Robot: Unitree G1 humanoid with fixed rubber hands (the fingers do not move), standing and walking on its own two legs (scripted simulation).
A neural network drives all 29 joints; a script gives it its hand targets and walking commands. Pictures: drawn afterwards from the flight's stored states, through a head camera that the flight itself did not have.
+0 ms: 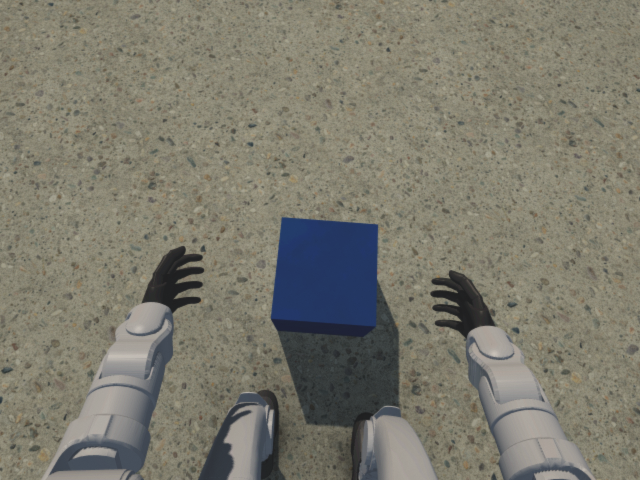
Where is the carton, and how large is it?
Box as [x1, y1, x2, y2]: [271, 217, 377, 336]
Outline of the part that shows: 282,217 271,311 271,319 277,330 363,336 375,326 377,224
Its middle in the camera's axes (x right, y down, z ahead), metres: +0.02 +0.10 +1.04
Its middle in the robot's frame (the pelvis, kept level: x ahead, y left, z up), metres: +0.50 -0.02 -0.60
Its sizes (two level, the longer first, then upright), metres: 0.255 0.243 0.215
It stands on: the floor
